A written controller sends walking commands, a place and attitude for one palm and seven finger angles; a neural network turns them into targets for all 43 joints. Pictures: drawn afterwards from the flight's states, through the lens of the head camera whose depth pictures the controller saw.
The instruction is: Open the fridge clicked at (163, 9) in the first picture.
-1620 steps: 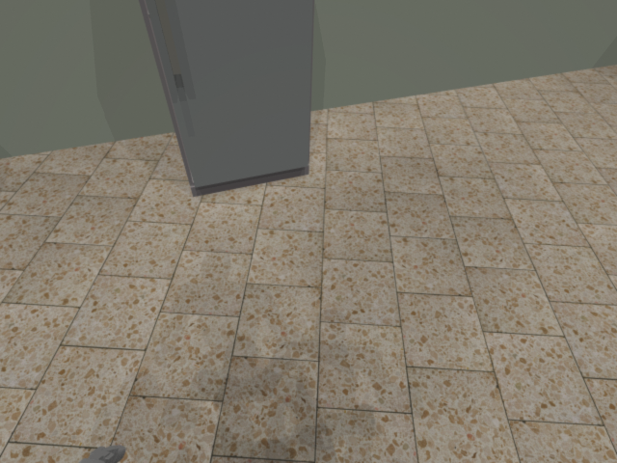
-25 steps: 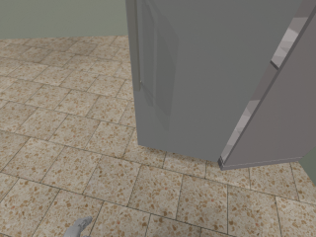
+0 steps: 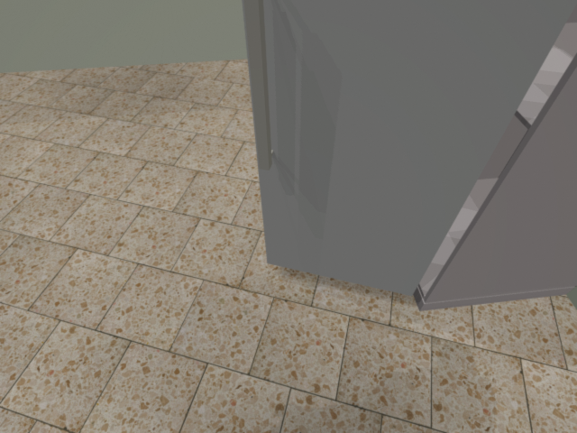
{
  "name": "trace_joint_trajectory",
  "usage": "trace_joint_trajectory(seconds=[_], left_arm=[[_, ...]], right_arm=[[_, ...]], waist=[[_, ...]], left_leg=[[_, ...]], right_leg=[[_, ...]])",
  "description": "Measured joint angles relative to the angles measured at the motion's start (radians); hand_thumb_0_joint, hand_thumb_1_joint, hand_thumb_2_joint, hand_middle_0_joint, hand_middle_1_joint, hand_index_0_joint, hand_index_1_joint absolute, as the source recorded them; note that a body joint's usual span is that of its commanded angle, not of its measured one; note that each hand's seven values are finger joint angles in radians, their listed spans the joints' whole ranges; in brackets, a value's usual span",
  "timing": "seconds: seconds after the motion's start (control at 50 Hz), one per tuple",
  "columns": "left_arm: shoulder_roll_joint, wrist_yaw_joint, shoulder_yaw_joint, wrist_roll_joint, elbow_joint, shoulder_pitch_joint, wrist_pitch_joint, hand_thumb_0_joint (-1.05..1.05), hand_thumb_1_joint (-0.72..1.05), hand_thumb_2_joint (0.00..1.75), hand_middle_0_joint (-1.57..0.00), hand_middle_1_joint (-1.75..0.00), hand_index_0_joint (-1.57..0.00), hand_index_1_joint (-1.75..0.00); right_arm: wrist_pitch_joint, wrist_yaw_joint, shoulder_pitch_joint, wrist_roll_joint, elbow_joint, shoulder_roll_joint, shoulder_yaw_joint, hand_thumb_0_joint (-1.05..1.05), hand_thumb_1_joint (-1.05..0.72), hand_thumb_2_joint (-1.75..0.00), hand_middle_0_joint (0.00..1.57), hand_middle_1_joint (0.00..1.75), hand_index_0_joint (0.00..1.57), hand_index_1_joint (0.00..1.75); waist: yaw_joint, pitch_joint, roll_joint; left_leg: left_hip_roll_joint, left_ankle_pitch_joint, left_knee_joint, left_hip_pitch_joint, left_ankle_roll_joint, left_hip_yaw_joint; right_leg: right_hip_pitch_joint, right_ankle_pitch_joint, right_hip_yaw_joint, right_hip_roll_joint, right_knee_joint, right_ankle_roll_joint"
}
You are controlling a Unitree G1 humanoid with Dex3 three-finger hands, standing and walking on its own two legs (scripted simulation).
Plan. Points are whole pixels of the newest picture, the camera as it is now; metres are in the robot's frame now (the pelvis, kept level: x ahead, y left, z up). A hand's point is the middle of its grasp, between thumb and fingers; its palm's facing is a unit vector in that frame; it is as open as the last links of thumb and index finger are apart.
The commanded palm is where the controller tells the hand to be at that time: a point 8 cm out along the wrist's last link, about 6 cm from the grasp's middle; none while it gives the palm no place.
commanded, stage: let the arm hang, fingers relaxed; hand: left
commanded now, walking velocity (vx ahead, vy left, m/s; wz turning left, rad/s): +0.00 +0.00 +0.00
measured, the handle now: (263, 82) +0.76 +0.11 +0.09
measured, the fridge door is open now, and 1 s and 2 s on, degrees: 69 69 69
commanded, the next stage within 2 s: look to check the result in 0.34 s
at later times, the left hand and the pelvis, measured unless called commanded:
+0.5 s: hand out of the picture +0.10 +0.23 -0.16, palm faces -0.07 -0.95 -0.32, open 7.4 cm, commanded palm none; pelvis +0.01 -0.01 +0.00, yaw -1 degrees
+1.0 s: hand out of the picture +0.10 +0.22 -0.15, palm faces -0.05 -0.94 -0.32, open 7.4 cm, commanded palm none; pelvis +0.03 -0.02 +0.01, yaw +0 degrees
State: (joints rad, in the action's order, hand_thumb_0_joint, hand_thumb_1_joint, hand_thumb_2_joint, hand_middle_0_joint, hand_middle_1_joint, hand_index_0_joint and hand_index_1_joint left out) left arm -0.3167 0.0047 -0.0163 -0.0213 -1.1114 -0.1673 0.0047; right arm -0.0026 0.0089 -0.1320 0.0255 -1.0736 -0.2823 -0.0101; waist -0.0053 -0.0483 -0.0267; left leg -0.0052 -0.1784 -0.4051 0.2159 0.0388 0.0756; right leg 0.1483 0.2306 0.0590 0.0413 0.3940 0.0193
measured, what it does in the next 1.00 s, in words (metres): stands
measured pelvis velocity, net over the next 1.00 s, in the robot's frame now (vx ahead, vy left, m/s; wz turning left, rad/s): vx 0.03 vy -0.02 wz -0.01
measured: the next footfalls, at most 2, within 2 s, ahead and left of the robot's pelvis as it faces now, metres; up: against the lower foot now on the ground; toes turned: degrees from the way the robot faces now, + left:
none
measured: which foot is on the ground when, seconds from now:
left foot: down 0.00-1.00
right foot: down 0.00-1.00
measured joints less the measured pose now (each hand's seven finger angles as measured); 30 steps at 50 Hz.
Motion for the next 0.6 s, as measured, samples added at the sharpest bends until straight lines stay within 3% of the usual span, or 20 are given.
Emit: trace_joint_trajectory(seconds=[0.26, 0.6], left_arm=[[0.001, -0.008, 0.016, 0.0, 0.008, 0.095, 0.017, 0.01, 0.91, 0.89, -0.2, -0.3, -0.2, -0.3], [-0.013, -0.006, 0.016, 0.005, -0.021, 0.071, 0.011, 0.01, 0.91, 0.89, -0.2, -0.3, -0.2, -0.3]], right_arm=[[0.012, -0.007, 0.046, 0.0, -0.031, -0.039, 0.005, 0.01, -0.91, -0.9, 0.2, 0.29, 0.21, 0.3], [0.007, -0.002, 0.027, -0.004, -0.059, -0.047, 0.012, 0.01, -0.91, -0.9, 0.2, 0.29, 0.21, 0.3]], waist=[[0.02, 0.013, 0.025], [0.024, -0.011, 0.029]], left_leg=[[-0.003, 0.023, 0.063, -0.038, -0.004, 0.008], [0.005, 0.024, 0.093, -0.064, -0.016, 0.004]], right_leg=[[-0.026, -0.017, -0.008, 0.0, -0.046, 0.0], [-0.058, -0.022, -0.004, -0.011, -0.087, -0.009]])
